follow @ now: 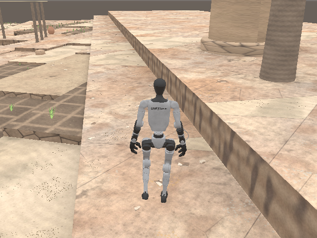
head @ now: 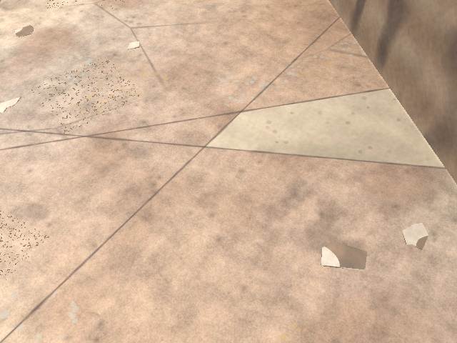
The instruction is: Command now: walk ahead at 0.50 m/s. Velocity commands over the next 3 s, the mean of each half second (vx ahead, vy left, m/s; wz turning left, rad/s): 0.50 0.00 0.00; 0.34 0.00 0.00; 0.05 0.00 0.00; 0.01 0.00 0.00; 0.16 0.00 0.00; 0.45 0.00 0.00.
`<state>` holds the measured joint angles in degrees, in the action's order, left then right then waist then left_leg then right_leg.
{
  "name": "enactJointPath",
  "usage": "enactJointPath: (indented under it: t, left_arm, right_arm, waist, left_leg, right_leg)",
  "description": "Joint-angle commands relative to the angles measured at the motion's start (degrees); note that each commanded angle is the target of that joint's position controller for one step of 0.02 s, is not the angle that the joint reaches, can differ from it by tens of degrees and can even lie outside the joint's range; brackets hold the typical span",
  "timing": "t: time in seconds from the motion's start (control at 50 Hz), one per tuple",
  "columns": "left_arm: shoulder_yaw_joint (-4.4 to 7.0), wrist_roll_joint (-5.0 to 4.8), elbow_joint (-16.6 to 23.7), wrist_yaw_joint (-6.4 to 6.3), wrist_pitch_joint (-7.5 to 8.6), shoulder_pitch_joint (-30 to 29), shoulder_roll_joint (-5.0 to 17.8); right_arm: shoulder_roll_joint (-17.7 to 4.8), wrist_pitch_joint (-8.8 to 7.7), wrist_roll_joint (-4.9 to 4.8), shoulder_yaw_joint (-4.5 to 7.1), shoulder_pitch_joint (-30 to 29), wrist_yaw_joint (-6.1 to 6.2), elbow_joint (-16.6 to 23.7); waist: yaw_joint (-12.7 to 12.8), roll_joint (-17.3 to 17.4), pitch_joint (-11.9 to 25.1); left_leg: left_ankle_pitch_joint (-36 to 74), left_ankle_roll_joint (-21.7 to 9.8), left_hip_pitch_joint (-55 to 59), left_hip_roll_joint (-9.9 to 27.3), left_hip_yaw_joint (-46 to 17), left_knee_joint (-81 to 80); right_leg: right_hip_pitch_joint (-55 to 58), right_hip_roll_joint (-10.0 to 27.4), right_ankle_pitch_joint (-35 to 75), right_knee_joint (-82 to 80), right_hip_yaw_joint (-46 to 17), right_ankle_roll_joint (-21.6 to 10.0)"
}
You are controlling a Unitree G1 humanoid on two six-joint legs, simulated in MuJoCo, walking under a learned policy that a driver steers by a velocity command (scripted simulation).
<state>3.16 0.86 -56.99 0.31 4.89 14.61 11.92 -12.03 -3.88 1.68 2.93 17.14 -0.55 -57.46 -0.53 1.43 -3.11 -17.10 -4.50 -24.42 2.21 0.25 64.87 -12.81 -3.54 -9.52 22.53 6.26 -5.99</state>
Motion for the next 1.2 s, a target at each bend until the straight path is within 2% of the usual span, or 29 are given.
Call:
enactJointPath:
  t: [0.02, 0.06, 0.16, 0.28, 0.34, 0.36, 0.38, 0.4, 0.42, 0.44, 0.46, 0.48, 0.52, 0.54, 0.58, 0.66, 0.72, 0.76, 0.82, 0.88, 0.9, 0.92, 0.94, 0.96, 0.98, 1.02, 1.08, 1.14, 1.2]
  left_arm:
    - [0.26, -0.42, -0.12, -0.32, 1.61, 5.13, 3.85]
    - [0.32, -0.36, -0.81, -0.37, 1.65, 7.25, 4.88]
    - [-0.32, -0.32, -2.08, -0.43, 1.43, 12.35, 4.41]
    - [-0.39, 0.44, -4.39, -1.23, 1.08, 17.66, 4.9]
    - [-0.05, 0.79, -4.68, -1.7, 0.89, 15.83, 5.93]
    - [0.12, 0.8, -4.67, -1.73, 0.82, 14.92, 6.51]
    - [0.16, 0.54, -4.6, -1.59, 0.61, 13.78, 6.74]
    - [-0.22, 0.05, -3.63, -1.42, 0.7, 13.13, 5.88]
    - [-1.39, -2.3, -1.73, -0.69, 0.73, 17.96, 0.51]
    - [-0.12, -1.2, -2.42, -0.61, 0.64, 17.26, 4.13]
    - [0.44, -0.37, -0.78, -0.57, 0.41, 11.57, 5.29]
    - [0.3, -0.1, 0.21, -0.24, 0.7, 7.99, 4.57]
    - [0.25, 0.99, 0.06, 0.13, -0.41, 8.02, 2.42]
    - [0.09, 1.36, -0.46, 0.49, -1.17, 9.2, 1.22]
    - [0.19, 1.47, 0.28, 0.93, -2.06, 7.83, 1.07]
    - [0.25, 1.09, 4.08, 1.22, -2.75, -2.63, 2.19]
    - [-0.6, 0.41, 5.41, 0.93, -2.39, -7.25, 0.66]
    - [-1.17, 0.06, 5.44, 0.51, -2.2, -8.94, -0.1]
    - [-1.24, 0.12, 5.05, -0.27, -1.76, -9.18, 0.94]
    - [-0.35, 0.62, 1.48, -1.22, -0.44, 0.03, 3.15]
    - [0.05, 1.2, -0.25, -1.49, 0.61, 5.1, 4.46]
    - [0.89, 2.26, -1.39, -1.63, 1.3, 11.25, 8.86]
    - [0.84, 0.88, -1.29, -1.34, 0.62, 11.1, 8.93]
    - [0.29, -1.21, -0.09, -0.87, -0.21, 8.22, 6.63]
    - [-0.33, -1.29, 0.61, -1.04, -0.73, 2.99, 4.78]
    - [-1.63, -0.59, 0.94, -1.93, -1.3, -1.84, 1.54]
    - [-1.94, 0.27, -0.11, -2.25, -1.43, -1.69, 1.99]
    - [-1.69, 0.36, -0.9, -2.02, -1.75, -0.3, 3.76]
    - [-1.38, -0.28, -1.11, -1.95, -3.15, -1.25, 4.44]
  right_arm:
    - [-1.17, 1.23, 0.69, 0.45, 4.34, -0.8, 1.39]
    - [-1.66, 1.74, 0.62, 0.46, -0.88, -1.0, 3.21]
    - [-1.55, 1.64, -0.28, -0.17, -12.68, -1.19, 7.07]
    - [-2.02, 1.03, -0.48, -0.57, -21.13, -1.03, 10.15]
    - [-2.87, 0.24, -0.51, -0.09, -18.65, -0.7, 10.12]
    - [-3.55, -0.07, -0.47, 0.38, -14.01, -0.32, 8.68]
    - [-4.42, -0.57, -0.25, 1.09, -5.17, 0.15, 5.66]
    - [-7.44, -1.15, 0.9, 2.26, 5.25, 0.77, 2.64]
    - [-14.09, -1.23, 2.22, 3.96, 12.9, 1.11, 1.98]
    - [-12.9, -0.2, 0.1, 3.85, 9.83, 0.43, 1.97]
    - [-10.38, 0.02, -1.04, 3.1, 2.56, 0.23, 2.94]
    - [-6.47, -0.31, -1.14, 2.04, -1.8, -0.05, 3.73]
    - [-2.39, -1.09, -1.17, 0.72, -3.22, 0.22, 2.54]
    - [-1.87, -1.5, -1.05, 0.43, -2.01, 0.4, 1.79]
    - [-3.44, -2.27, -1.06, 0.61, 1.36, 0.57, 0.37]
    - [-4.62, -2.34, -1.09, 0.48, 5.81, 0.55, -0.77]
    - [-3.9, -2.32, -1.0, -0.24, 7.8, 0.7, -1.52]
    - [-3.93, -2.19, -0.94, -0.53, 9.98, 0.95, -2.5]
    - [-3.69, -1.59, -0.48, -0.85, 10.91, 1.53, -3.51]
    - [-4.5, -1.19, -0.56, -0.59, 8.37, 2.24, -3.62]
    - [-4.64, -1.2, -1.19, -0.55, 8.52, 2.28, -3.63]
    - [-2.6, -1.32, -1.99, -1.13, 11.47, 2.53, -2.45]
    - [2.06, -0.21, -4.61, -1.84, 20.7, 2.46, -4.81]
    - [-2.14, 1.12, -2.64, -0.68, 17.64, 2.71, -5.71]
    - [-2.02, 1.6, -0.92, -0.42, 11.92, 2.41, -4.22]
    - [-0.47, 2.61, 0.37, -0.45, 7.21, 1.9, -3.58]
    - [2.03, 4.49, -0.03, -1.19, 10.15, 2.08, -5.63]
    - [1.35, 5.66, -0.41, -1.42, 7.35, 2.88, -5.79]
    - [1.08, 5.78, -0.41, -1.71, 6.15, 2.76, -6.21]
  waist:
    - [-1.72, -4.16, 0.9]
    - [-1.1, -4.16, -0.85]
    - [1.64, -4.49, -2.75]
    - [3.97, -5.18, -3.99]
    - [1.61, -5.5, -2.79]
    - [-0.38, -5.9, -0.37]
    - [-4.17, -4.61, 3.97]
    - [-7.83, -2.69, 10.0]
    - [-7.31, 8.86, 19.19]
    - [-6.15, 7.19, 20.03]
    - [-3.25, 3.17, 9.73]
    - [-2.03, 0.47, 4.5]
    - [1.59, 1.21, 0.3]
    - [2.33, 1.63, 0.57]
    - [2.9, 1.41, 0.42]
    - [1.25, 1.44, -2.23]
    - [0.59, 1.41, -2.69]
    - [-0.52, 2.65, -1.18]
    - [-0.9, 4.44, -0.19]
    - [3.31, 3.37, 2.41]
    - [5.34, 0.57, 5.0]
    - [5.02, -5.6, 12.23]
    - [2.48, -14.48, 21.7]
    - [2.52, -6.56, 20.28]
    - [1.59, -5.98, 12.32]
    - [-0.78, -4.73, 4.46]
    - [-2.69, -5.8, 5.51]
    - [-1.5, -6.92, 5.74]
    - [-1.7, -7.19, 3.46]
  left_leg:
    - [3.52, 1.25, -6.26, 2.97, -0.79, -1.55]
    - [7.51, 2.17, -10.33, 3.91, 0.14, -5.19]
    - [15.88, 3.35, -13.08, 3.4, 2.48, -19.33]
    - [14.79, 1.26, -13.44, 1.19, 4.07, -29.26]
    - [8.66, -1.37, -7.01, -1.2, 5.12, -33.07]
    - [6.92, -2.46, -0.54, -3.16, 5.96, -34.33]
    - [9.0, -3.81, 9.89, -4.95, 6.9, -38.06]
    - [8.42, -6.25, 25.33, 0.52, 0.85, -38.33]
    - [2.5, -13.55, 43.84, 18.75, -25.28, -41.08]
    - [0.48, -15.8, 42.17, 21.92, -39.63, -49.3]
    - [-3.14, -13.63, 33.37, 19.34, -29.94, -50.3]
    - [-0.52, -11.82, 25.04, 16.96, -23.38, -52.85]
    - [6.93, -7.63, 15.36, 11.65, -13.85, -55.77]
    - [9.78, -7.1, 13.88, 10.49, -11.3, -56.25]
    - [15.64, -7.56, 13.74, 9.54, -8.57, -56.89]
    - [18.21, -7.49, 16.42, 8.36, -5.76, -59.14]
    - [40.07, -5.65, 17.06, 6.49, -0.48, -55.38]
    - [47.38, -4.26, 18.9, 5.85, 1.59, -52.64]
    - [50.66, -4.35, 23.5, 6.93, 1.15, -48.34]
    - [53.1, -3.19, 26.08, 7.21, -0.22, -37.03]
    - [45.5, -1.58, 23.32, 5.1, 0.78, -29.3]
    - [20.96, 0.14, 13.76, 1.88, 2.57, -16.54]
    - [-20.38, 1.66, 4.95, -6.29, 2.73, -1.04]
    - [-20.03, 1.92, 4.42, -4.7, -2.65, 0.9]
    - [-17.55, 2.31, 2.36, -3.69, -2.8, 0.78]
    - [-11.73, 3.34, 5.02, -1.01, -3.23, -6.11]
    - [-9.32, 4.42, 12.02, -1.68, -0.8, -15.41]
    - [-7.22, 4.36, 13.0, -1.56, -0.04, -23.34]
    - [-1.15, 3.61, 16.33, -1.67, 1.25, -30.79]
  right_leg:
    - [3.87, 15.47, 11.03, -14.01, -14.85, -6.22]
    - [4.31, 14.85, 10.83, -15.66, -13.25, -6.14]
    - [7.83, 13.23, 16.47, -16.28, -9.97, -4.84]
    - [17.88, 15.78, 23.63, -13.19, -9.16, -5.61]
    - [20.33, 16.76, 36.82, -7.16, -7.83, -4.67]
    - [19.92, 16.35, 44.53, -1.81, -7.08, -3.93]
    - [17.86, 14.55, 46.95, 7.98, -5.38, -2.89]
    - [7.86, 12.38, 35.78, 21.19, -4.08, -1.77]
    - [-12.21, 3.9, 4.8, 44.5, -0.07, 1.22]
    - [-20.43, -0.33, -19.59, 53.78, -6.79, 0.73]
    - [-24.39, 3.97, -14.52, 54.56, -8.92, 0.15]
    - [-23.44, 6.03, -9.91, 51.27, -8.9, 0.15]
    - [-17.85, 8.76, -6.51, 44.61, -8.53, 1.0]
    - [-15.86, 8.89, -5.84, 43.36, -8.06, 1.57]
    - [-17.01, 9.06, -4.04, 41.53, -6.87, 2.51]
    - [-24.69, 10.51, 3.65, 32.72, -5.22, 4.39]
    - [-20.88, 8.27, 7.42, 21.94, -2.51, 4.98]
    - [-16.94, 6.04, 9.73, 17.04, -0.77, 4.38]
    - [-14.28, 4.35, 8.42, 12.96, -1.17, 2.95]
    - [-4.67, 2.09, 7.3, 4.23, -1.97, 0.47]
    - [3.57, 4.62, 21.01, -0.63, -3.82, -0.29]
    - [18.09, 17.0, 51.85, 5.94, -13.58, -3.17]
    - [27.44, 29.29, 69.05, 6.7, -26.84, -14.74]
    - [20.75, 26.78, 57.13, 3.24, -25.81, -14.77]
    - [12.93, 24.18, 44.76, -0.73, -22.61, -13.14]
    - [1.07, 19.26, 31.47, -6.44, -16.73, -8.95]
    - [-3.8, 15.44, 23.66, -7.82, -12.02, -6.19]
    - [-4.24, 15.21, 6.89, -9.78, -13.41, -5.48]
    - [-8.6, 14.37, -13.61, -12.28, -14.76, -3.41]
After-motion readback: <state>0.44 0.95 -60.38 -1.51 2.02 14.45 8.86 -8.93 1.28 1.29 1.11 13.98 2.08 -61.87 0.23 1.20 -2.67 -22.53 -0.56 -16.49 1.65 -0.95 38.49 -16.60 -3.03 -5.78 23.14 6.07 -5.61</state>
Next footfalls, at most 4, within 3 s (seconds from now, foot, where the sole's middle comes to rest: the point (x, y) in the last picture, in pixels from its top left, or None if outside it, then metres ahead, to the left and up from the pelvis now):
0.40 left None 0.38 0.11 -0.78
0.90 right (260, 295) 0.62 -0.05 -0.78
1.26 left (193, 320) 0.55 0.15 -0.78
2.96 left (217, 188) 1.04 0.09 -0.78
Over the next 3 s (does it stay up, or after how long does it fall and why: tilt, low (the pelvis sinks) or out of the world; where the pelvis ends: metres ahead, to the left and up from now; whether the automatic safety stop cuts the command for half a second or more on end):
stays up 0.89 0.03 -0.03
